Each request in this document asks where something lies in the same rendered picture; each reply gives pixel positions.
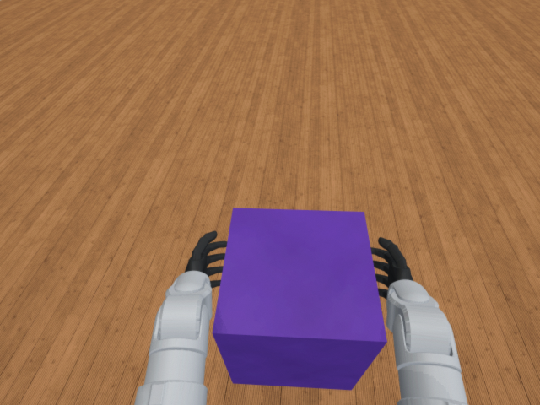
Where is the left robot hand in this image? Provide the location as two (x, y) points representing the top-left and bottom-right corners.
(185, 231), (227, 288)

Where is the right robot hand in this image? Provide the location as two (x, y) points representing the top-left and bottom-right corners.
(370, 237), (413, 299)

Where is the left robot forearm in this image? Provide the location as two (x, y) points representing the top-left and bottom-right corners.
(134, 271), (212, 405)

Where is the right robot forearm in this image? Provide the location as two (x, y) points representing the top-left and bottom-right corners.
(386, 279), (468, 405)

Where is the carton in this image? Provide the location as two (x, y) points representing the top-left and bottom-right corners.
(213, 208), (387, 390)

